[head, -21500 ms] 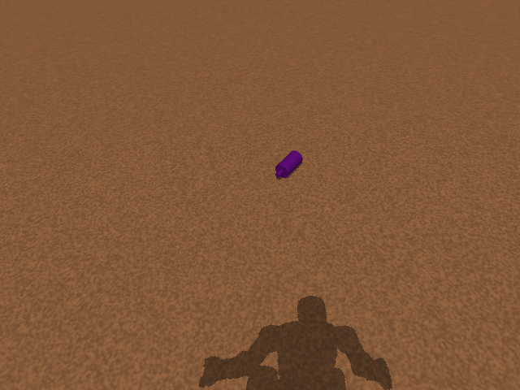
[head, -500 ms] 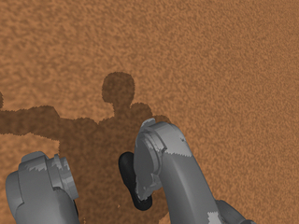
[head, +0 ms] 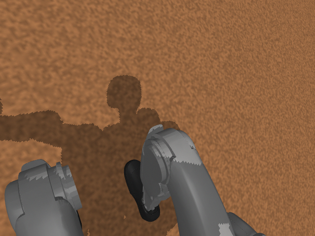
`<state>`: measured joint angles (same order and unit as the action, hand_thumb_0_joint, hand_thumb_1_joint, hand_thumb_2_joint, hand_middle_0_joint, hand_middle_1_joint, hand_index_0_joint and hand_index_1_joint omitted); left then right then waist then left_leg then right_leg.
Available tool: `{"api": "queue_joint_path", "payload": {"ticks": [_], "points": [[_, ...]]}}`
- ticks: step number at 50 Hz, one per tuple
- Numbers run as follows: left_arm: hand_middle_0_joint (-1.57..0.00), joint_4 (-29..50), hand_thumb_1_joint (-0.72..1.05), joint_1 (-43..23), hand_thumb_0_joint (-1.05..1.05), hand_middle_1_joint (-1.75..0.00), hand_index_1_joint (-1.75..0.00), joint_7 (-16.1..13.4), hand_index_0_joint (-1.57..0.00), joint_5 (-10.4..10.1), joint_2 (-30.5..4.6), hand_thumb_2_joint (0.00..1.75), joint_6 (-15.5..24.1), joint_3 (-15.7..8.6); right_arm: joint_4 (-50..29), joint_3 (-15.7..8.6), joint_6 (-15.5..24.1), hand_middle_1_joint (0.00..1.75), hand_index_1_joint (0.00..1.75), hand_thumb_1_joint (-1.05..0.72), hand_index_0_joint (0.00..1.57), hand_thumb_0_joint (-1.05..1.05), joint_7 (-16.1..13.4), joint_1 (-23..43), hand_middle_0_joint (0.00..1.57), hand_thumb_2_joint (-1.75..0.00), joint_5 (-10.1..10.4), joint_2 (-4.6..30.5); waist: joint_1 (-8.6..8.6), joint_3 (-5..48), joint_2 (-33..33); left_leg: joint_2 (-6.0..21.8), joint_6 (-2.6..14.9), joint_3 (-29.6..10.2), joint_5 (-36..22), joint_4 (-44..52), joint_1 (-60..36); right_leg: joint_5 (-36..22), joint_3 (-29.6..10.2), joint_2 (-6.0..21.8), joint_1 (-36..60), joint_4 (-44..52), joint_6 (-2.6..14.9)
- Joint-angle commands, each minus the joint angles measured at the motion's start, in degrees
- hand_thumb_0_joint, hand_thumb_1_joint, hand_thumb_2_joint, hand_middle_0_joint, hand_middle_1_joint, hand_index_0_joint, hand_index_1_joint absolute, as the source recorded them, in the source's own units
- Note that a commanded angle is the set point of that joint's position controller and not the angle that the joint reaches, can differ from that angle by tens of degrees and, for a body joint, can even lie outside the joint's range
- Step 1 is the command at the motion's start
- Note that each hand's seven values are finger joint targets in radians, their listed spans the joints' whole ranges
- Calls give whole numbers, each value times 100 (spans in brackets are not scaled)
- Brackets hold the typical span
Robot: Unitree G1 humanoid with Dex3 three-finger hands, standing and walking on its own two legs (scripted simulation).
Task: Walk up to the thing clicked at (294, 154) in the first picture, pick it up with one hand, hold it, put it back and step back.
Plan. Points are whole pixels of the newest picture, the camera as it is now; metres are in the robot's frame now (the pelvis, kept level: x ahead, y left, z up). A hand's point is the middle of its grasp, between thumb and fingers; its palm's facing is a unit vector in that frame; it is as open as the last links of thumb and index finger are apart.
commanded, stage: close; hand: left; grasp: from above
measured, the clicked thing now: out of the picture +0.43 +0.38 -0.27
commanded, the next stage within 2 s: settle in 0.22 s
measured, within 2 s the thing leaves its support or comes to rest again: leaves its support in 0.70 s
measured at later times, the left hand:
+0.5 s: hand out of the picture +0.42 +0.36 -0.25, palm faces -0.44 -0.19 -0.88, open 11.1 cm
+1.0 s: hand out of the picture +0.42 +0.36 -0.17, palm faces -0.41 -0.13 -0.90, open 11.0 cm
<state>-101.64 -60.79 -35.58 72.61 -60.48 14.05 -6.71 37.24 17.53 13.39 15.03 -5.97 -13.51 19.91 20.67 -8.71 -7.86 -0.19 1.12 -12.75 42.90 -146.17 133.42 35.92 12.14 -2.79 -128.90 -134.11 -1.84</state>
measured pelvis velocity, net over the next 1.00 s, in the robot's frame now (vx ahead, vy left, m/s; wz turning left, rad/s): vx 0.01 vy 0.00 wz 0.07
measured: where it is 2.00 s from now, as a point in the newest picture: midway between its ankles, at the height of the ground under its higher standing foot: (112, 221)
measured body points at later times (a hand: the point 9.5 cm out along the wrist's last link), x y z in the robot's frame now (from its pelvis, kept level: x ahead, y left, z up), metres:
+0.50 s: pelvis +0.00 +0.00 +0.00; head +0.27 +0.14 +0.33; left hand +0.44 +0.37 -0.20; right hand +0.07 -0.25 -0.05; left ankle +0.06 +0.12 -0.27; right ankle +0.12 -0.11 -0.27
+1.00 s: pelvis +0.01 +0.00 +0.02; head +0.25 +0.10 +0.38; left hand +0.44 +0.37 -0.12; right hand +0.11 -0.27 -0.08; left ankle +0.06 +0.12 -0.27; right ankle +0.12 -0.11 -0.27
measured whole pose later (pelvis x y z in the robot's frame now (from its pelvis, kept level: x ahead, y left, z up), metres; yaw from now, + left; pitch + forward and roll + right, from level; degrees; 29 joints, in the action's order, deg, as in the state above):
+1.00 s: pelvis +0.01 +0.00 +0.02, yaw +4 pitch +35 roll -11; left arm -82.0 -52.8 -25.0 68.1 -46.3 7.7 -6.7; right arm 40.1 7.1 9.0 15.5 -6.2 -8.3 19.0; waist 14.7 1.1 -0.6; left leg -0.5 0.9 -8.3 42.4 -140.7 133.5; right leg 37.3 8.4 -1.6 -130.6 -132.3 -0.7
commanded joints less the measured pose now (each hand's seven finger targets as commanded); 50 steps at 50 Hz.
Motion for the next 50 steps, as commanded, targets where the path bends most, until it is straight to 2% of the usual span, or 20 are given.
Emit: {"api": "queue_joint_path", "payload": {"ticks": [1, 2, 9, 10, 11, 16, 17, 18, 20, 23, 25, 27, 29, 32, 33, 35, 38, 41, 44, 50], "points": [[-73, 711, 39, -1264, 0, -85, -83, -186, -76, -81, -1183, 77, 19, -100, 140, -597, 5, 30, 30, -89, 20, 0, -91, -1114, 20, -90, 32, 1879, 188, 3736, 3134, 191, -111, 229, -1540, 1731, -2856, -1333, 346, -192, 2051, 943, 316], [-74, 643, 39, -1256, 0, -84, -82, -166, -76, -60, -1045, 76, 12, 18, 144, -671, 9, 30, 30, -89, 20, 0, -96, -1107, 20, -90, 23, 1942, 244, 3613, 3210, 175, -107, 280, -1491, 1755, -2814, -1297, 325, -206, 2033, 960, 336], [-80, 451, 48, -1009, 0, -81, -78, -149, -83, -53, -1065, 73, -31, -50, 152, -595, -22, 30, 30, -89, 20, 0, -74, -1153, 20, -90, 19, 1873, 224, 3636, 2979, 167, -76, 292, -1638, 1708, -2703, -1421, 321, -216, 2189, 996, 315], [-82, 502, 50, -1138, 0, -81, -78, -129, -84, -42, -1032, 74, -27, -21, 140, -571, -19, 30, 30, -89, 20, 0, -55, -1212, 20, -90, 24, 1838, 323, 3589, 2925, 170, -73, 273, -1717, 1657, -2704, -1483, 339, -197, 2168, 966, 296], [-82, 446, 51, -1059, 0, -82, -79, -156, -85, -95, -1050, 75, -19, -78, 154, -608, -29, 30, 30, -89, 20, 0, -81, -1159, 20, -90, 26, 1905, 237, 3648, 2988, 177, -100, 233, -1678, 1758, -2785, -1426, 347, -197, 2118, 959, 318], [-89, 407, 60, -1138, 0, -83, -80, -112, -92, -107, -902, 76, -11, 74, 88, -615, -18, 30, 30, -89, 20, 0, -87, -1081, 20, -90, 15, 1902, 331, 3330, 2958, 172, -90, 234, -1229, 1812, -2624, -1112, 349, -188, 1925, 989, 323], [-89, 340, 52, -1083, 0, -85, -82, -91, -92, -64, -911, 77, -33, 88, 81, -604, 1, 30, 30, -91, 20, 0, -74, -1113, 20, -90, 7, 1893, 349, 3245, 2894, 168, -69, 278, -1229, 1767, -2572, -1128, 333, -196, 1968, 1032, 307], [-91, 433, 54, -1015, 0, -83, -81, -97, -93, -105, -984, 79, -41, 14, 75, -587, -14, 30, 30, -91, 20, 0, -81, -1106, 20, -90, 16, 1876, 242, 3425, 2867, 159, -70, 279, -1317, 1779, -2606, -1164, 326, -199, 2074, 1056, 306], [-93, 507, 56, -1109, 0, -83, -81, -44, -95, -124, -957, 82, -73, 84, 74, -585, -15, 30, 30, -91, 20, 0, -98, -1100, 20, -90, 37, 1846, 281, 3500, 2902, 162, -64, 316, -1304, 1747, -2639, -1184, 292, -205, 2104, 1080, 309], [-94, 889, 56, -1193, 0, -81, -80, -23, -96, -177, -1096, 83, -116, -60, 120, -650, -44, 30, 30, -91, 20, 0, -121, -1155, 20, -90, 67, 1853, 103, 3999, 3310, 173, -127, 277, -1605, 1817, -3032, -1362, 303, -187, 2141, 996, 340], [-96, 890, 59, -1123, 0, -80, -78, -13, -98, -155, -1058, 81, -129, -51, 139, -689, -59, 30, 30, -91, 20, 0, -108, -1160, 20, -90, 69, 1846, 116, 4013, 3380, 183, -150, 256, -1677, 1837, -3060, -1419, 309, -184, 2087, 916, 357], [-98, 1180, 61, -1296, 0, -78, -76, 23, -100, -132, -1146, 80, -141, -162, 130, -720, -60, 30, 30, -91, 20, 0, -82, -1182, 20, -90, 98, 1820, 105, 3988, 3524, 180, -169, 252, -1777, 1804, -3128, -1455, 317, -149, 1891, 846, 361], [-103, 1605, 65, -1260, 0, -74, -74, 3, -104, -116, -1375, 84, -147, -395, 175, -833, -89, 30, 30, -90, 20, 0, -94, -1203, 20, -90, 118, 1874, -61, 4295, 3789, 177, -207, 291, -1977, 1860, -3356, -1543, 291, -153, 1940, 821, 386], [-108, 1907, 71, -1078, 0, -72, -72, 33, -108, -103, -1270, 82, -196, -548, 192, -982, -102, 30, 30, -90, 20, 0, -36, -1280, 20, -90, 128, 1870, -73, 4264, 3848, 157, -203, 384, -1988, 1872, -3319, -1546, 253, -145, 1883, 831, 408], [-108, 2205, 72, -1213, 0, -71, -71, 74, -109, -122, -1103, 80, -193, -455, 125, -1024, -81, 30, 30, -90, 20, 0, -11, -1210, 20, -90, 151, 1836, -110, 4376, 3912, 151, -211, 414, -1988, 1894, -3408, -1524, 229, -136, 1814, 832, 422], [-110, 2768, 74, -1183, 0, -70, -70, 88, -110, -188, -1329, 82, -202, -719, 112, -1176, -113, 30, 30, -90, 20, 0, -17, -1184, 20, -90, 223, 1859, -302, 4770, 4151, 131, -233, 436, -2082, 1979, -3613, -1539, 187, -103, 1859, 858, 463], [-113, 3150, 77, -1039, 0, -66, -67, 226, -113, -315, -691, 81, -255, -359, 283, -1311, -143, 30, 30, -90, 20, 0, 26, -1239, 20, -90, 323, 1666, -371, 4952, 4154, 111, -194, 543, -1913, 2047, -3582, -1515, 115, -100, 1795, 907, 461], [-117, 3334, 83, -914, 0, -66, -66, 333, -117, -361, -875, 80, -415, -539, 267, -1458, -227, 30, 30, -89, 20, 0, 27, -1335, 20, -90, 445, 1605, -567, 5423, 3911, 74, -107, 685, -2122, 1970, -3561, -1699, -22, -114, 1995, 1020, 432], [-121, 3040, 89, -931, 0, -69, -69, 537, -121, -494, -286, 82, -577, -217, 358, -1504, -340, 30, 30, -90, 20, 0, 37, -1345, 20, -90, 523, 1465, -507, 5095, 3396, 38, -14, 766, -1899, 2050, -3129, -1562, -86, -125, 1907, 1198, 421], [-119, 2845, 87, -944, 0, -65, -65, 1086, -120, -649, -140, 75, -694, -102, 319, -1577, -522, 30, 30, -90, 20, 0, -64, -1392, 20, -90, 596, 1398, -544, 4883, 2688, -52, 75, 842, -1587, 2213, -2669, -1262, -208, -64, 2187, 1404, 399]]}}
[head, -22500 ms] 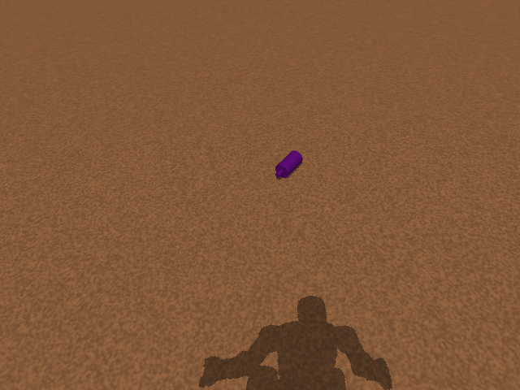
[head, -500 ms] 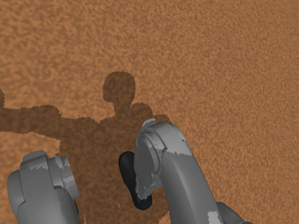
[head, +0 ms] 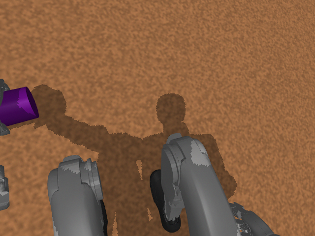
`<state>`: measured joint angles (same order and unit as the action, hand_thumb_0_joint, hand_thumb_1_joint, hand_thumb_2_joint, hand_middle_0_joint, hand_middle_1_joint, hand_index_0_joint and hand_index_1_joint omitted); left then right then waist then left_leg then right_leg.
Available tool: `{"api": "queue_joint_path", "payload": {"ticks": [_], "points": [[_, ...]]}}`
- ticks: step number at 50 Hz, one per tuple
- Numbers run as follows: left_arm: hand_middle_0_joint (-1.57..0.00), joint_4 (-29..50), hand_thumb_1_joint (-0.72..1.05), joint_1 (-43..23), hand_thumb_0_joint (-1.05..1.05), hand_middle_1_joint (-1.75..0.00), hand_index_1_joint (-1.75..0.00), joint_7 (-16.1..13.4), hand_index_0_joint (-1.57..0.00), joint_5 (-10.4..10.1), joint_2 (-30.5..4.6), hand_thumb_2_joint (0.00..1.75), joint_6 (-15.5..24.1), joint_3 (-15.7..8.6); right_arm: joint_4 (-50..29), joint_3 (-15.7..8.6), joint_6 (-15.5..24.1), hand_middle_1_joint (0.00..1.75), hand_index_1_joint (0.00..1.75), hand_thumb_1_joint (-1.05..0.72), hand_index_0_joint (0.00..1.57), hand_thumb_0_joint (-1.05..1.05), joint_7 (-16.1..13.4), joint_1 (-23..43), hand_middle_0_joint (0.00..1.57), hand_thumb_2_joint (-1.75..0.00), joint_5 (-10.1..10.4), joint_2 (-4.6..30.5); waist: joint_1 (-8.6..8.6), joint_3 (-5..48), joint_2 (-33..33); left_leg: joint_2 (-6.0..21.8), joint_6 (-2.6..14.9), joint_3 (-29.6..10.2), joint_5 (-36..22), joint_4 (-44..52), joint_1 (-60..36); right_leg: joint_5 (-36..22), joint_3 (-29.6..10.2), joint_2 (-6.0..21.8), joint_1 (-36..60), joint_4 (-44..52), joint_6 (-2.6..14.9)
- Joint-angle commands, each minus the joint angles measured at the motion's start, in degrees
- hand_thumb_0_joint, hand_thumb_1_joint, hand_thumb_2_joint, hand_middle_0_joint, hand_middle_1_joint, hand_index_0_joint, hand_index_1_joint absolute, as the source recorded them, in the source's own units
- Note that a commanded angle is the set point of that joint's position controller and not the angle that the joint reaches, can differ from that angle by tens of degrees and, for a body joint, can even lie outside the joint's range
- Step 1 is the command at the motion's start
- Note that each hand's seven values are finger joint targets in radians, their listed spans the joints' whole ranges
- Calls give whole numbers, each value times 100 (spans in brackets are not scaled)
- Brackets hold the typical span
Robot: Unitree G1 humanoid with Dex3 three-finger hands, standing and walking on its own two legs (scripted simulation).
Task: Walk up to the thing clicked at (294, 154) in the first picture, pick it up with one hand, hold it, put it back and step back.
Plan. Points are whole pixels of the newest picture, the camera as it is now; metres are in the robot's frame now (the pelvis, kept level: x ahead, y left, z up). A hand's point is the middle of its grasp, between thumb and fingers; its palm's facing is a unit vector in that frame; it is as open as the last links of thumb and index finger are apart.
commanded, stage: settle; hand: left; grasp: from above
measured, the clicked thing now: out of the picture +0.44 +0.36 -0.21
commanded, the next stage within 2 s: lift in 0.24 s
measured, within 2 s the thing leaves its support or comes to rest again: neither
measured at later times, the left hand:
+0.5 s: hand out of the picture +0.43 +0.34 -0.13, palm faces -0.42 -0.12 -0.90, open 11.0 cm
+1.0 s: hand out of the picture +0.37 +0.33 +0.01, palm faces -0.45 -0.15 -0.88, open 11.0 cm
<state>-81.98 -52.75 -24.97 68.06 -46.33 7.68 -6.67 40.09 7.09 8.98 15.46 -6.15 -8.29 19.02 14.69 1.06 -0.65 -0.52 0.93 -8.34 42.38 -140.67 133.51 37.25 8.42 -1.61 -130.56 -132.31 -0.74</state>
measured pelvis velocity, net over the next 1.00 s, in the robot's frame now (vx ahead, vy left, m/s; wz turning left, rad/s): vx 0.00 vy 0.00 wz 0.11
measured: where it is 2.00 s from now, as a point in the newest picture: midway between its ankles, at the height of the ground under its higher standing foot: (134, 225)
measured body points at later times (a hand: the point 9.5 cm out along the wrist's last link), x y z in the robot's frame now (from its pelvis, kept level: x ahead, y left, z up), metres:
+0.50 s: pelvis -0.01 +0.00 +0.02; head +0.22 +0.08 +0.40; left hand +0.45 +0.34 -0.08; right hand +0.06 -0.27 -0.07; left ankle +0.06 +0.12 -0.29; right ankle +0.11 -0.11 -0.29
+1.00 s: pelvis +0.00 +0.00 +0.14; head +0.18 +0.07 +0.54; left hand +0.39 +0.34 +0.06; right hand +0.13 -0.26 +0.02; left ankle +0.06 +0.12 -0.29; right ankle +0.11 -0.11 -0.29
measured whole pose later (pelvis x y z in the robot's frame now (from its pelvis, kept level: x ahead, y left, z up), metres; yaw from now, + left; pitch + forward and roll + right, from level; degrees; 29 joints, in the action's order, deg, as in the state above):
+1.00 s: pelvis +0.00 +0.00 +0.14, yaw +6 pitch +34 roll -6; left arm -48.7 -32.0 -6.4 58.6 -35.5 4.4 -0.3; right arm 36.4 0.1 -1.0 4.4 -10.4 -0.6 16.1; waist 7.6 10.2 1.9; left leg -1.1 1.4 -3.7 38.6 -114.4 110.5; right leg 35.7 3.7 -0.7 -108.5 -109.6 -1.0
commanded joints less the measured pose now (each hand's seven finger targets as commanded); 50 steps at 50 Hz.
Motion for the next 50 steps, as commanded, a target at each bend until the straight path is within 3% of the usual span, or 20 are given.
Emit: {"api": "queue_joint_path", "payload": {"ticks": [1, 3, 8, 9, 15, 17, 18, 20, 23, 25, 28, 30, 32, 35, 37, 39, 42, 44, 46, 50], "points": [[-119, 912, 85, -1798, 0, -66, -66, 129, -119, -221, -1529, 78, -33, -87, 11, -534, -96, 30, 30, -90, 20, 0, -131, -1428, 20, -90, 78, 1497, 114, 3912, 1789, -25, 105, 383, -1495, 1671, -2706, -1344, 156, -170, 2415, 1264, 290], [-121, 1089, 86, -1908, 0, -65, -65, 282, -121, -241, -1611, 77, 30, -108, -51, -548, -158, 30, 30, -90, 20, 0, -192, -1388, 20, -90, 95, 1461, 38, 4054, 1787, -34, 105, 425, -1421, 1697, -2710, -1264, 115, -157, 2550, 1317, 281], [-117, 1304, 81, -1973, 0, -65, -65, 530, -117, -154, -1657, 77, 243, -78, -91, -561, -304, 30, 30, -90, 20, 0, -362, -1402, 20, -90, 109, 1358, 89, 4175, 1739, -71, 84, 526, -1457, 1651, -2749, -1256, 3, -137, 2766, 1436, 286], [-117, 1575, 80, -2154, 0, -63, -63, 547, -117, -151, -1819, 78, 300, -181, -93, -597, -336, 30, 30, -90, 20, 0, -404, -1460, 20, -90, 134, 1395, 25, 4278, 1756, -78, 86, 541, -1477, 1645, -2827, -1250, -29, -123, 2739, 1469, 304], [-116, 2059, 78, -2187, 0, -64, -65, 431, -115, 4, -1958, 87, 445, -372, -165, -677, -476, 30, 30, -89, 20, 0, -561, -1488, 20, -90, 164, 1370, -145, 4583, 2298, -88, 11, 558, -1574, 1855, -3297, -1261, 3, -81, 2507, 1429, 375], [-122, 1875, 83, -2055, 0, -65, -66, 393, -122, 30, -1866, 82, 400, -362, -132, -728, -506, 30, 30, -93, 20, 0, -603, -1470, 20, -91, 193, 1360, -163, 4438, 2391, -94, -10, 517, -1444, 2020, -3403, -1136, 36, -64, 2212, 1406, 400], [-114, 1897, 75, -2101, 0, -57, -60, 377, -114, 20, -1783, 86, 375, -316, -118, -734, -521, 30, 30, -88, 20, 0, -620, -1498, 20, -89, 197, 1325, -153, 4431, 2416, -81, -7, 501, -1377, 2101, -3434, -1086, 44, -67, 2181, 1443, 403], [-118, 1895, 81, -2061, 0, -64, -65, 370, -117, 20, -1785, 85, 268, -298, -134, -794, -529, 30, 30, -91, 20, 0, -649, -1543, 20, -90, 243, 1292, -208, 4638, 2373, -65, 22, 496, -1287, 2250, -3592, -1081, 14, -69, 2296, 1529, 385], [-117, 1935, 79, -1924, 0, -65, -67, 461, -115, -154, -1721, 88, 71, -318, -99, -864, -550, 30, 30, -91, 20, 0, -672, -1609, 20, -90, 305, 1295, -323, 4768, 2463, -73, 23, 520, -1345, 2454, -3774, -1152, -32, -28, 2350, 1608, 370], [-117, 2007, 78, -1830, 0, -66, -68, 648, -115, -284, -1382, 90, -41, -99, -60, -908, -571, 30, 30, -91, 20, 0, -688, -1644, 20, -91, 353, 1225, -306, 4818, 2425, -53, 25, 506, -1472, 2578, -3982, -1232, -37, -39, 2363, 1685, 371], [-118, 2244, 80, -1575, 0, -64, -66, 886, -116, -304, -1558, 85, -110, -164, -138, -973, -666, 30, 30, -91, 20, 0, -747, -1642, 20, -90, 447, 1183, -447, 4802, 2224, -85, 68, 547, -1379, 2750, -3878, -1139, -115, -36, 2635, 1880, 366], [-121, 2590, 84, -1514, 0, -63, -65, 1021, -119, -356, -1426, 87, -115, -109, -176, -1026, -718, 30, 30, -91, 20, 0, -797, -1620, 20, -90, 502, 1174, -503, 4948, 2197, -84, 56, 513, -1464, 2874, -4101, -1184, -135, -19, 2682, 1950, 367], [-119, 2758, 83, -1292, 0, -66, -67, 1152, -119, -463, -1183, 85, -109, -20, -239, -1032, -753, 30, 30, -91, 20, 0, -836, -1666, 20, -90, 539, 1133, -433, 4732, 1986, -89, 63, 456, -1474, 3018, -4127, -1186, -135, -11, 2758, 2103, 339], [-120, 3180, 82, -1034, 0, -64, -65, 1312, -118, -601, -1259, 86, -96, -114, -341, -1069, -804, 30, 30, -91, 20, 0, -913, -1661, 20, -90, 620, 1120, -539, 4787, 1859, -107, 87, 448, -1424, 3257, -4229, -1165, -206, 23, 2985, 2359, 307], [-119, 3245, 81, -689, 0, -65, -67, 1411, -118, -687, -977, 88, -100, 22, -403, -1066, -822, 30, 30, -90, 20, 0, -943, -1657, 20, -90, 635, 1069, -524, 4654, 1702, -75, 92, 402, -1351, 3449, -4367, -1116, -211, 12, 3084, 2519, 282], [-116, 3863, 79, -772, 0, -66, -67, 1428, -115, -753, -1137, 87, -82, -86, -473, -1125, -838, 30, 30, -90, 20, 0, -1003, -1615, 20, -90, 685, 1093, -619, 4958, 1775, -92, 77, 387, -1408, 3588, -4663, -1138, -254, 31, 3257, 2642, 304], [-117, 4206, 80, -375, 0, -68, -69, 1485, -116, -926, -799, 89, -121, 73, -590, -1148, -858, 30, 30, -90, 20, 0, -1068, -1557, 20, -90, 711, 976, -625, 4910, 1612, -61, 95, 441, -1290, 3917, -4944, -1102, -302, -11, 3649, 3017, 257], [-118, 4681, 82, -440, 0, -69, -70, 1473, -117, -1000, -1014, 90, -176, -80, -621, -1162, -866, 30, 30, -90, 20, 0, -1133, -1521, 20, -90, 752, 973, -692, 5109, 1718, -78, 94, 488, -1448, 4044, -5199, -1222, -375, 23, 3930, 3199, 251], [-118, 4866, 81, -199, 0, -69, -71, 1507, -117, -1076, -769, 95, -261, 33, -638, -1190, -870, 30, 30, -90, 20, 0, -1191, -1465, 20, -90, 771, 945, -689, 5084, 1712, -51, 83, 426, -1548, 4265, -5557, -1265, -384, 27, 4018, 3361, 238], [-118, 5196, 81, -32, 0, -69, -71, 1476, -116, -1077, -760, 96, -444, 23, -670, -1196, -911, 30, 30, -89, 20, 0, -1311, -1324, 20, -90, 832, 867, -756, 4979, 1803, -1, 40, 357, -1544, 4855, -6179, -1239, -390, -6, 4454, 3786, 233]]}}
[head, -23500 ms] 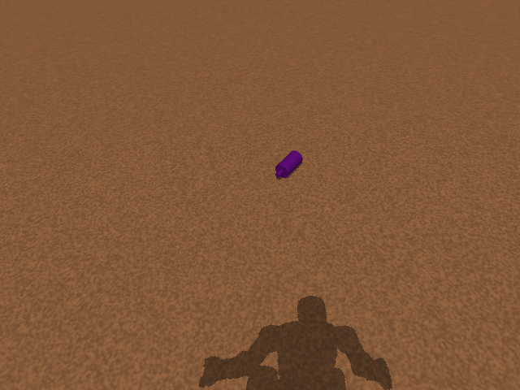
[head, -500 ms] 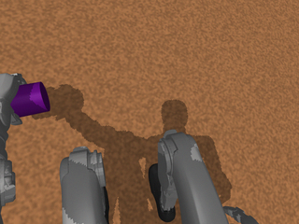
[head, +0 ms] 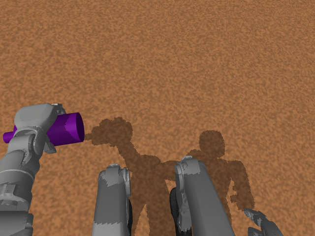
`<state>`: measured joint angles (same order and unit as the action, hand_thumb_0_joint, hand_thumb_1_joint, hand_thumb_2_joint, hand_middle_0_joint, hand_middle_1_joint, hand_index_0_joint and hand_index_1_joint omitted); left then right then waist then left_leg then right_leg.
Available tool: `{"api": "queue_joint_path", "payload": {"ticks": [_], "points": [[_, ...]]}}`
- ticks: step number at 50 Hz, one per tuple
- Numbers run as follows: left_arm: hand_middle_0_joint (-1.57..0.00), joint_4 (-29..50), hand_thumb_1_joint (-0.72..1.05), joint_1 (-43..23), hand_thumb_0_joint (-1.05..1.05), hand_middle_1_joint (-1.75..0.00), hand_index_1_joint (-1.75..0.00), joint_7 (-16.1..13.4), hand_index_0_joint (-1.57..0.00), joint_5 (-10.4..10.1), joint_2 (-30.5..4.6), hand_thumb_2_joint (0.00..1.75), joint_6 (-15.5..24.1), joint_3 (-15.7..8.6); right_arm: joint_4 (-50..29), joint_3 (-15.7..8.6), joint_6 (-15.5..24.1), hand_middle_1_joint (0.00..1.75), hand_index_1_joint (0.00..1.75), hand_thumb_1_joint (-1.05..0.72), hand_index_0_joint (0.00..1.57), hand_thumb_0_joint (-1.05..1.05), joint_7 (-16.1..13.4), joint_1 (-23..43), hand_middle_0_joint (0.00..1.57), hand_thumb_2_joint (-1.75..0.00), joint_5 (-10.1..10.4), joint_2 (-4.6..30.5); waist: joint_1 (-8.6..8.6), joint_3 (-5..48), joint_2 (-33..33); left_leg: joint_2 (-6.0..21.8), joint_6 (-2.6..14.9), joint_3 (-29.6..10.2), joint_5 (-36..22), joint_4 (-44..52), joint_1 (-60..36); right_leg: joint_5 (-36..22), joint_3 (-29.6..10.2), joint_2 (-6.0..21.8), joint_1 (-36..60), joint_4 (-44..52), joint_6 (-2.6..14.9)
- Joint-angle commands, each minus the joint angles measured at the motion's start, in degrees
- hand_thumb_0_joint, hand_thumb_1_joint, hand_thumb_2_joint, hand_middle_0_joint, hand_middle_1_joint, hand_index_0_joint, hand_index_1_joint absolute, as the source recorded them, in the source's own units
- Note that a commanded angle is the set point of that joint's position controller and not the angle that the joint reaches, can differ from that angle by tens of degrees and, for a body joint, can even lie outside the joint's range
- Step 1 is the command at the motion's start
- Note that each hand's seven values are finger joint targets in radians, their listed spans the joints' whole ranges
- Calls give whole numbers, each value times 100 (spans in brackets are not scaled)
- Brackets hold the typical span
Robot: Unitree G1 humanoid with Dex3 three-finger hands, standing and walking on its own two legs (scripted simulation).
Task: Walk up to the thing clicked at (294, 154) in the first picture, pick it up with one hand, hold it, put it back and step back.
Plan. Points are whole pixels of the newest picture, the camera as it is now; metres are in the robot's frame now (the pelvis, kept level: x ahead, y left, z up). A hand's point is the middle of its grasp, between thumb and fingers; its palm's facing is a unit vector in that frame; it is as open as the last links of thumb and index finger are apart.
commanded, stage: lift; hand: left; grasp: from above
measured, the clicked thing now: (44, 132) +0.41 +0.30 -0.15
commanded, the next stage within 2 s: hold in 1.02 s
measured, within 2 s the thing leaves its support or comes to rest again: neither
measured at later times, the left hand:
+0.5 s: hand (11, 130) +0.35 +0.25 +0.08, palm faces -0.49 -0.11 -0.86, open 11.0 cm
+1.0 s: hand out of the picture +0.37 +0.23 +0.17, palm faces -0.47 -0.13 -0.87, open 11.0 cm
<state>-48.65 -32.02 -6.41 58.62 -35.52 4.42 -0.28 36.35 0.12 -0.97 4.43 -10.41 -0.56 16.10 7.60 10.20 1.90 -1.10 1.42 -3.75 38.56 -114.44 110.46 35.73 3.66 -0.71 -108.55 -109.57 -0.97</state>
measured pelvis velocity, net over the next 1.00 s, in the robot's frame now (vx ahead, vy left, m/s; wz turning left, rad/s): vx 0.07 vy -0.01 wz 0.03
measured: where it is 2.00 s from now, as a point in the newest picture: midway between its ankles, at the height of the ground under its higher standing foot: (153, 230)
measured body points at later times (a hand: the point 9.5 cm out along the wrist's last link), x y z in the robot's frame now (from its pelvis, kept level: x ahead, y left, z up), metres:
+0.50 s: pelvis +0.03 +0.00 +0.18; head +0.12 +0.01 +0.62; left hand +0.37 +0.26 +0.13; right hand +0.12 -0.26 +0.06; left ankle +0.07 +0.11 -0.43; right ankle +0.10 -0.13 -0.43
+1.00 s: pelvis +0.07 -0.01 +0.27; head +0.12 -0.01 +0.71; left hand +0.39 +0.23 +0.22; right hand +0.15 -0.27 +0.14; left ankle +0.07 +0.11 -0.43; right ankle +0.10 -0.13 -0.43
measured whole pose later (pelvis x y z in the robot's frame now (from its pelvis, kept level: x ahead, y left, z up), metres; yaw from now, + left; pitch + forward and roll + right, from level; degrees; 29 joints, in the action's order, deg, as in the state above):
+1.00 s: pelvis +0.07 -0.01 +0.27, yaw +2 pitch +11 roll -1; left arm -51.2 -19.8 -9.4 55.0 -20.6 -4.8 10.7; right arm 42.9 -1.5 0.7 -2.1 -15.5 2.1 14.3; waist 4.1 4.9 1.7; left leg 0.6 0.4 -0.4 23.6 -50.5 38.3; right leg 20.9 -0.8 -1.9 -38.7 -48.2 0.1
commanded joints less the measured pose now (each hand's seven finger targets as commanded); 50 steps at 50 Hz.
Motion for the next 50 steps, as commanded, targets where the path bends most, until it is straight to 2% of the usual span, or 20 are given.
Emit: {"api": "queue_joint_path", "payload": {"ticks": [1, 3, 5, 7, 8, 9, 10, 13, 14, 15, 16, 19, 23, 24, 27, 29, 32, 33, 41, 50], "points": [[-116, 1714, 79, -1931, 0, -71, -73, -378, -114, -137, -1771, 99, -189, -586, -284, -471, 78, 30, 30, -89, 20, 0, -234, -860, 20, -90, 63, 1132, -31, 3924, 1477, 65, -8, -121, -1197, 2344, -3992, -1102, 83, -103, 2360, 1632, 245], [-116, 1885, 78, -1866, 0, -71, -73, -338, -114, -198, -1468, 99, -274, -423, -279, -482, 74, 30, 30, -89, 20, 0, -287, -817, 20, -90, 95, 1095, -9, 3815, 1406, 82, -13, -144, -1230, 2648, -4306, -1124, 76, -102, 2584, 1913, 230], [-115, 1771, 78, -1586, 0, -72, -75, -319, -113, -185, -1569, 99, -388, -492, -254, -463, 66, 30, 30, -89, 20, 0, -353, -779, 20, -90, 131, 1079, -131, 3732, 1363, 82, -16, -110, -1239, 2963, -4596, -1094, 63, -124, 2944, 2227, 227], [-117, 1563, 79, -1266, 0, -70, -72, -269, -114, -216, -1174, 98, -488, -301, -198, -428, 64, 30, 30, -89, 20, 0, -383, -718, 20, -89, 158, 1007, -67, 3256, 1153, 83, -13, -109, -1125, 3265, -4589, -1037, 58, -127, 3196, 2540, 217], [-117, 1852, 81, -1476, 0, -72, -74, -259, -115, -238, -1189, 99, -507, -269, -193, -434, 67, 30, 30, -89, 20, 0, -415, -655, 20, -90, 180, 983, -96, 3329, 1287, 83, -24, -68, -1152, 3403, -4776, -1061, 23, -137, 3365, 2678, 227], [-115, 1528, 78, -1219, 0, -72, -74, -228, -113, -204, -1111, 97, -567, -214, -172, -427, 56, 30, 30, -89, 20, 0, -438, -629, 20, -90, 191, 949, -100, 3166, 1159, 83, -11, -15, -1193, 3467, -4859, -1064, 10, -161, 3530, 2842, 228], [-115, 1764, 78, -1236, 0, -70, -72, -220, -113, -220, -1128, 97, -579, -237, -181, -431, 56, 30, 30, -89, 20, 0, -463, -624, 20, -90, 223, 931, -155, 3290, 1086, 82, -9, -15, -1253, 3599, -5002, -1127, -3, -170, 3814, 2981, 230], [-117, 1380, 80, -599, 0, -70, -73, -165, -115, -305, -668, 98, -678, 25, -165, -389, 72, 30, 30, -89, 20, 0, -542, -537, 20, -90, 267, 831, -97, 2619, 651, 78, 12, 56, -1137, 3992, -5037, -1084, -76, -180, 4299, 3515, 213], [-115, 1732, 79, -865, 0, -70, -72, -153, -113, -379, -631, 95, -652, 67, -163, -422, 94, 30, 30, -89, 20, 0, -575, -527, 20, -90, 287, 831, -116, 2615, 752, 99, -7, 27, -1034, 4202, -5225, -1039, -94, -191, 4446, 3655, 214], [-114, 1346, 76, -656, 0, -69, -71, -139, -112, -324, -480, 94, -677, 175, -108, -392, 114, 30, 30, -89, 20, 0, -607, -541, 20, -90, 286, 794, -74, 2295, 606, 97, -16, 43, -1023, 4332, -5294, -1014, -99, -207, 4504, 3806, 216], [-113, 1592, 75, -804, 0, -69, -71, -156, -111, -349, -594, 92, -648, 107, -84, -419, 143, 30, 30, -89, 20, 0, -641, -551, 20, -90, 301, 794, -132, 2299, 592, 101, -13, 54, -1014, 4437, -5363, -999, -134, -205, 4679, 3959, 221], [-111, 1454, 74, -723, 0, -67, -68, -231, -109, -336, -452, 88, -595, 213, -76, -387, 240, 30, 30, -89, 20, 0, -712, -497, 20, -90, 319, 717, -155, 1951, 440, 95, -13, 52, -859, 4838, -5578, -855, -217, -218, 5031, 4396, 223], [-107, 1486, 70, -919, 0, -68, -69, -422, -106, -196, -450, 85, -492, 243, 4, -395, 378, 30, 30, -89, 20, 0, -780, -519, 20, -90, 311, 684, -251, 2060, 589, 86, -52, 55, -1056, 5289, -6191, -987, -297, -229, 5499, 4796, 245], [-106, 1215, 68, -774, 0, -66, -67, -459, -105, -162, -311, 85, -511, 319, 61, -377, 398, 30, 30, -89, 20, 0, -782, -558, 20, -90, 303, 682, -205, 1816, 562, 100, -69, 47, -1058, 5423, -6272, -993, -299, -221, 5515, 4907, 251], [-105, 1214, 68, -864, 0, -68, -69, -596, -104, -108, -257, 85, -553, 363, 170, -374, 452, 30, 30, -89, 20, 0, -802, -613, 20, -90, 271, 681, -225, 1778, 559, 115, -87, 86, -1312, 5715, -6662, -1211, -307, -231, 5844, 5195, 263], [-107, 1411, 69, -1041, 0, -70, -72, -681, -105, -130, -268, 92, -587, 385, 159, -384, 470, 30, 30, -89, 20, 0, -815, -630, 20, -90, 258, 676, -236, 1975, 543, 88, -74, 171, -1663, 5844, -7013, -1515, -324, -241, 6257, 5427, 263], [-109, 1293, 70, -951, 0, -71, -73, -738, -107, -233, -29, 95, -709, 530, 250, -375, 470, 30, 30, -89, 20, 0, -818, -719, 20, -90, 237, 641, -247, 1778, 433, 66, -70, 266, -2024, 6027, -7225, -1829, -360, -218, 6613, 5760, 244], [-110, 1223, 72, -1023, 0, -69, -72, -779, -108, -227, -253, 94, -743, 381, 239, -393, 466, 30, 30, -88, 20, 0, -825, -711, 20, -90, 230, 693, -270, 1791, 416, 69, -69, 274, -2083, 6130, -7346, -1887, -339, -212, 6735, 5866, 236], [-109, 696, 71, -591, 0, -68, -71, -670, -107, -290, 202, 92, -926, 644, 201, -407, 406, 30, 30, -89, 20, 0, -755, -681, 20, -90, 244, 631, -396, 1349, 212, 28, -87, 318, -2485, 6772, -7850, -2275, -406, -181, 7502, 6514, 203], [-111, 1055, 72, -742, 0, -64, -67, -611, -109, -295, 151, 90, -858, 606, 153, -467, 346, 30, 30, -89, 20, 0, -744, -682, 20, -90, 272, 650, -382, 1337, 202, 14, -107, 340, -3088, 7275, -8584, -2818, -453, -153, 8141, 7033, 174]]}}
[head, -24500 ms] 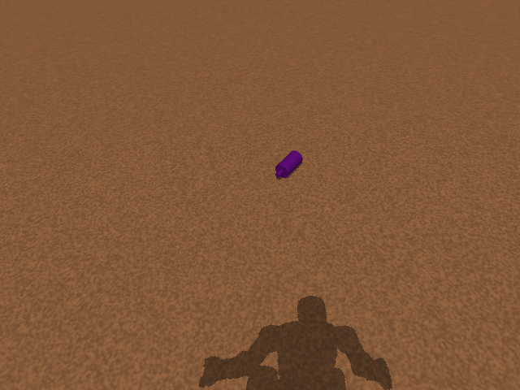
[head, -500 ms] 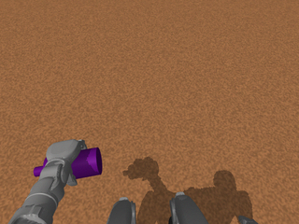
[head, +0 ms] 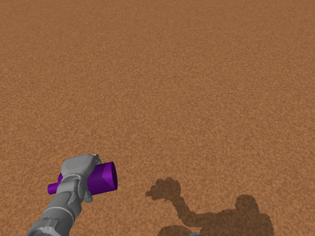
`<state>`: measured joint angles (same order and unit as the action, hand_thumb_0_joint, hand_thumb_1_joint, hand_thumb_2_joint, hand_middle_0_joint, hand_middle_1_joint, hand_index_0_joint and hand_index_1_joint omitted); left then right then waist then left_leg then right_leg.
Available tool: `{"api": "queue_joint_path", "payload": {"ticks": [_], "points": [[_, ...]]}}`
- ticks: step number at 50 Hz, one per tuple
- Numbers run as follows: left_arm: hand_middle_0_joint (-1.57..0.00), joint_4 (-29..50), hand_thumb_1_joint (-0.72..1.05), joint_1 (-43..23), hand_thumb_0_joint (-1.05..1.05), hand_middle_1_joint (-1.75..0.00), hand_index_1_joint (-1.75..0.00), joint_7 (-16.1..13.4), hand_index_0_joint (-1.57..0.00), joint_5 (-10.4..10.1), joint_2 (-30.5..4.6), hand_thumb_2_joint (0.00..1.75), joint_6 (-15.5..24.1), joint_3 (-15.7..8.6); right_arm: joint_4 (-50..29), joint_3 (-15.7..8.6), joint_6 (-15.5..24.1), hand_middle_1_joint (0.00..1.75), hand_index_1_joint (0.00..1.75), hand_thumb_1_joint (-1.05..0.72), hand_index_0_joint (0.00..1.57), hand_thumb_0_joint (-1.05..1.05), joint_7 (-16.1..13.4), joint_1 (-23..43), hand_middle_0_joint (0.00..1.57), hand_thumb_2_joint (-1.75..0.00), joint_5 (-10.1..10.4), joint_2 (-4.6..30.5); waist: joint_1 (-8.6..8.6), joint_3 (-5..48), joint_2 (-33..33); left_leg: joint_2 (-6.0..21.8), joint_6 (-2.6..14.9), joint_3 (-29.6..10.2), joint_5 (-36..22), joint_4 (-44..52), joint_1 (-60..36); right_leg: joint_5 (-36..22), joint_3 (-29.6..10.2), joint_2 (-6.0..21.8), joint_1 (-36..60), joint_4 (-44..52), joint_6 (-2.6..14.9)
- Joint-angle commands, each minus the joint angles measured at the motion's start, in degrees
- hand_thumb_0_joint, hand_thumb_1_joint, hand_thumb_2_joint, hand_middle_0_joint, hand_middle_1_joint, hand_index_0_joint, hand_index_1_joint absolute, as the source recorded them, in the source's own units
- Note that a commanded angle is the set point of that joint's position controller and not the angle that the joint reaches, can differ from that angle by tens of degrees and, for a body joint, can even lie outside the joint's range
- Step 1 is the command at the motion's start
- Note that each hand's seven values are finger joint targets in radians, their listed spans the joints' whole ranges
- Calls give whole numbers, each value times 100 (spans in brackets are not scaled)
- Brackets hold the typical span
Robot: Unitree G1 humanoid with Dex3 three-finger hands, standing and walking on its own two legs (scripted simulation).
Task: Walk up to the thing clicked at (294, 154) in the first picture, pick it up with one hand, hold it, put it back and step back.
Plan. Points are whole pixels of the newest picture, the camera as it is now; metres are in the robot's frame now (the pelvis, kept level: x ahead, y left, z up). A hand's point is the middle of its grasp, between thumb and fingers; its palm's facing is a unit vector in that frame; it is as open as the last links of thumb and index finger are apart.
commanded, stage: lift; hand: left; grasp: from above
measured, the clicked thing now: (82, 182) +0.32 +0.24 -0.11
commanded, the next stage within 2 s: hold in 0.02 s
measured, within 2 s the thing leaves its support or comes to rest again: neither
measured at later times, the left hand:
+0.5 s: hand (79, 169) +0.33 +0.23 -0.05, palm faces -0.46 -0.09 -0.88, open 11.0 cm
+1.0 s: hand (73, 176) +0.30 +0.23 -0.02, palm faces -0.46 -0.08 -0.89, open 11.0 cm
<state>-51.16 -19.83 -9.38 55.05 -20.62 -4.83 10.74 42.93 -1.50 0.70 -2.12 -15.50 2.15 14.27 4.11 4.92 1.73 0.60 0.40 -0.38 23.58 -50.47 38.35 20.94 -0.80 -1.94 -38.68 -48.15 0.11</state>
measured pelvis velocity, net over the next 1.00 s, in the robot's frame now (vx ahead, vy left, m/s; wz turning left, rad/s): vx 0.01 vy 0.00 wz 0.00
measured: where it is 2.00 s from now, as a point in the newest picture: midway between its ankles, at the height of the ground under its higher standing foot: outside the picture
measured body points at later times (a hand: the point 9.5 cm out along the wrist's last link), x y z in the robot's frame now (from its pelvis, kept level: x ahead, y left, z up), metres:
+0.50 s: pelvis +0.02 +0.00 +0.03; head +0.05 -0.01 +0.48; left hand +0.35 +0.23 +0.00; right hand +0.12 -0.26 -0.09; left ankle +0.01 +0.11 -0.70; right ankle +0.03 -0.12 -0.70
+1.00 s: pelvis +0.01 +0.00 +0.04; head +0.02 -0.01 +0.49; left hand +0.32 +0.23 +0.03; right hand +0.12 -0.26 -0.08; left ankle +0.01 +0.11 -0.70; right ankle +0.03 -0.12 -0.70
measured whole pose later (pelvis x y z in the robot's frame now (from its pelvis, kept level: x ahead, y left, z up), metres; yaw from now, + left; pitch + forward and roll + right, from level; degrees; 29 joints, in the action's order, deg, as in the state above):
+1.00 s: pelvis +0.01 +0.00 +0.04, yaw +0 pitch +3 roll -1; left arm -45.6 -16.7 -3.7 56.1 -20.9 -4.7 13.3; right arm 40.6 -2.0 -2.0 -1.2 -13.3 2.8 15.2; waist 1.4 2.0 2.2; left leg -0.2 0.8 0.4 16.6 -32.7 18.9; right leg 14.3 -1.8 -1.0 -19.5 -31.1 -0.3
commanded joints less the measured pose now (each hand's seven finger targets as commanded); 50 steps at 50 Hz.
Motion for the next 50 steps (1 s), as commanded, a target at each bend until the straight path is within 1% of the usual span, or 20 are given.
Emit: {"api": "queue_joint_path", "payload": {"ticks": [1, 8, 10, 12, 18, 21, 22, 23, 24, 25, 29, 31, 34, 37, 39, 42, 43, 45, 46, 50], "points": [[-111, 1371, 71, -1951, 0, -64, -67, -322, -108, 76, -1285, 91, 75, -463, -519, -303, 173, 30, 30, -89, 20, 0, -90, -154, 20, -90, 3, 825, -38, 1887, 266, -159, -11, 13, -1706, 920, -1502, -1446, -8, -21, 1174, 921, 69], [-110, 1582, 72, -2115, 0, -66, -67, -400, -108, 119, -1295, 88, 5, -430, -519, -327, 122, 30, 30, -88, 20, 0, -109, -98, 20, -89, 31, 875, -23, 1872, 178, -182, -16, 40, -2018, 1199, -1973, -1766, -42, 8, 1579, 1264, 35], [-110, 1488, 73, -2166, 0, -67, -68, -354, -109, 135, -1248, 87, -11, -374, -491, -339, 122, 30, 30, -88, 20, 0, -104, -80, 20, -89, 28, 883, 7, 1838, 210, -169, -24, 16, -2171, 1277, -2071, -1861, -19, -8, 1599, 1284, 49], [-109, 1404, 71, -2089, 0, -64, -66, -301, -108, 165, -1287, 86, -5, -364, -504, -360, 108, 30, 30, -88, 20, 0, -91, -47, 20, -89, 41, 903, -59, 1797, 282, -148, -49, -7, -2312, 1374, -2260, -1846, 20, -26, 1607, 1327, 69], [-110, 1316, 73, -1975, 0, -66, -67, -136, -109, 83, -1080, 87, 13, -266, -556, -378, 101, 30, 30, -88, 20, 0, -23, 5, 20, -89, 24, 880, -97, 1616, 163, -163, -37, 28, -2660, 1491, -2314, -2180, 4, -26, 1890, 1470, 59], [-113, 1192, 76, -1766, 0, -65, -67, -59, -111, 106, -1085, 88, 18, -281, -592, -400, 81, 30, 30, -88, 20, 0, 6, 46, 20, -89, 25, 886, -146, 1453, 66, -153, -22, 36, -2704, 1574, -2317, -2245, 1, -33, 1918, 1530, 57], [-113, 1318, 77, -1925, 0, -66, -67, -24, -112, 103, -1105, 89, 38, -267, -633, -401, 75, 30, 30, -88, 20, 0, 18, 28, 20, -89, 29, 914, -86, 1533, 29, -162, -16, 52, -2694, 1585, -2365, -2261, -6, -27, 2001, 1552, 55], [-114, 1386, 78, -1923, 0, -66, -68, -7, -113, 119, -1216, 89, 45, -318, -656, -407, 61, 30, 30, -88, 20, 0, 8, 97, 20, -89, 35, 916, -181, 1528, 61, -162, -21, 47, -2662, 1629, -2350, -2238, -8, -29, 2069, 1585, 55], [-113, 1350, 77, -1853, 0, -66, -67, 7, -112, 132, -1206, 87, 43, -327, -675, -403, 59, 30, 30, -88, 20, 0, 20, 72, 20, -89, 29, 911, -134, 1543, 44, -165, -12, 55, -2705, 1634, -2367, -2283, -15, -29, 2116, 1579, 57], [-114, 1452, 77, -1908, 0, -64, -66, 19, -112, 116, -1234, 89, 50, -352, -694, -409, 51, 30, 30, -88, 20, 0, 27, 78, 20, -89, 21, 911, -183, 1619, 108, -158, -12, 58, -2789, 1656, -2456, -2324, 0, -28, 2146, 1611, 60], [-116, 1624, 77, -1896, 0, -64, -66, 33, -113, 146, -1205, 90, 74, -327, -754, -388, 18, 30, 30, -89, 20, 0, 17, 154, 20, -90, 23, 905, -181, 1495, 114, -161, -18, 41, -2665, 1771, -2531, -2224, -12, -26, 2164, 1708, 62], [-116, 1736, 76, -1966, 0, -63, -65, 7, -113, 183, -1367, 90, 86, -413, -799, -391, 1, 30, 30, -89, 20, 0, -1, 210, 20, -90, 39, 935, -186, 1519, 55, -174, -14, 50, -2555, 1836, -2583, -2173, -13, -13, 2257, 1760, 57], [-115, 1844, 75, -1948, 0, -63, -66, 11, -112, 211, -1345, 91, 64, -400, -814, -384, -15, 30, 30, -89, 20, 0, 6, 221, 20, -90, 27, 931, -229, 1624, 137, -166, -1, 63, -2704, 1850, -2701, -2266, -11, -6, 2331, 1808, 56], [-115, 1893, 73, -1996, 0, -64, -67, -1, -112, 217, -1307, 95, 40, -368, -818, -365, -34, 30, 30, -89, 20, 0, 4, 266, 20, -90, 32, 914, -196, 1451, 173, -180, -2, 87, -2548, 1933, -2678, -2186, -23, 12, 2331, 1893, 47], [-113, 1822, 72, -2016, 0, -65, -68, 34, -110, 220, -1228, 94, 27, -318, -805, -364, -34, 30, 30, -89, 20, 0, 7, 285, 20, -90, 40, 914, -163, 1358, 53, -172, 11, 73, -2404, 1996, -2646, -2074, -23, 7, 2324, 1931, 45], [-114, 1846, 72, -2010, 0, -64, -67, 103, -111, 183, -1323, 96, 30, -358, -841, -371, -34, 30, 30, -89, 20, 0, 14, 365, 20, -90, 38, 930, -246, 1307, 247, -119, -39, 34, -2265, 2101, -2765, -1813, 32, -12, 2264, 2004, 74], [-115, 1768, 74, -1943, 0, -65, -69, 140, -112, 172, -1200, 95, 23, -284, -845, -363, -33, 30, 30, -89, 20, 0, 23, 376, 20, -90, 37, 927, -195, 1268, 185, -113, -35, 24, -2222, 2116, -2759, -1791, 32, -11, 2249, 2012, 72], [-114, 1737, 74, -1940, 0, -66, -69, 201, -111, 155, -1216, 95, 18, -266, -858, -346, -36, 30, 30, -89, 20, 0, 26, 420, 20, -90, 45, 916, -200, 1154, 119, -130, -1, 37, -2103, 2174, -2661, -1744, 13, 2, 2343, 2085, 58], [-113, 1848, 74, -1922, 0, -66, -69, 237, -111, 150, -1258, 94, 35, -308, -892, -338, -32, 30, 30, -89, 20, 0, 25, 433, 20, -90, 57, 904, -259, 1223, 77, -151, 20, 55, -2096, 2188, -2654, -1765, -3, 11, 2434, 2092, 59], [-114, 1967, 76, -1911, 0, -69, -71, 339, -112, 114, -1216, 95, 79, -262, -961, -303, -24, 30, 30, -89, 20, 0, 11, 562, 20, -90, 64, 884, -268, 1048, 2, -158, 37, 55, -1780, 2290, -2586, -1471, -32, 18, 2426, 2208, 50]]}}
